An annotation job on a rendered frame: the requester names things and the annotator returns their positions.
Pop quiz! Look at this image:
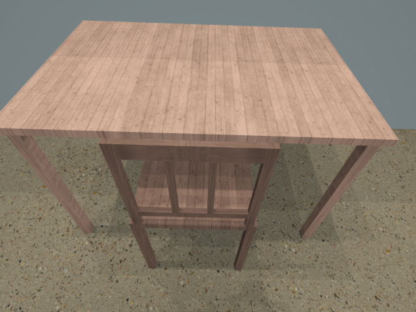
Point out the table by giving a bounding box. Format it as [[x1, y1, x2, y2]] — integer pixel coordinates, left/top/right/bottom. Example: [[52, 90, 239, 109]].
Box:
[[0, 20, 399, 239]]

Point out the chair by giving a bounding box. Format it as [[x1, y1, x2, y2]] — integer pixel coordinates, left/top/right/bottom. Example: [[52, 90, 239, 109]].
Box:
[[99, 138, 280, 270]]

